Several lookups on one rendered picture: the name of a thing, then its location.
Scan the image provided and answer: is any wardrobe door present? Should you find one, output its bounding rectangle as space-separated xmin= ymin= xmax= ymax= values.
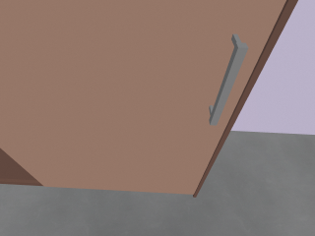
xmin=0 ymin=0 xmax=286 ymax=195
xmin=0 ymin=148 xmax=36 ymax=181

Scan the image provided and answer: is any handle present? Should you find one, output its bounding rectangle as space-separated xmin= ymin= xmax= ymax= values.
xmin=209 ymin=33 xmax=248 ymax=126

